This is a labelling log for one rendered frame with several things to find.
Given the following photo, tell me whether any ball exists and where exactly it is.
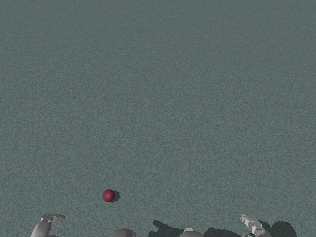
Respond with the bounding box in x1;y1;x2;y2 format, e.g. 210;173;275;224
102;189;115;202

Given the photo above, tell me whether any left robot hand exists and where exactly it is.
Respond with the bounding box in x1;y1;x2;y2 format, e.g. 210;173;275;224
30;214;65;237

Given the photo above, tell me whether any right robot hand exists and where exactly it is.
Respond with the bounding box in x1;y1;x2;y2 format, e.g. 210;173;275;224
240;214;272;237

